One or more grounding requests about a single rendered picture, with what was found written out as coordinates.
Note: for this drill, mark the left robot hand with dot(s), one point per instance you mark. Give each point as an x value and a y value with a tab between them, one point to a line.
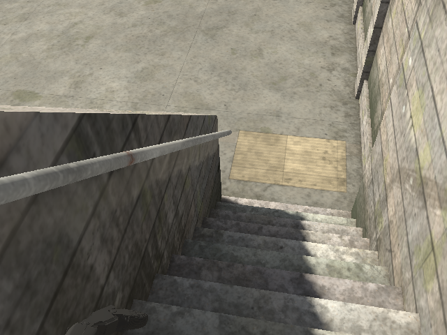
109	320

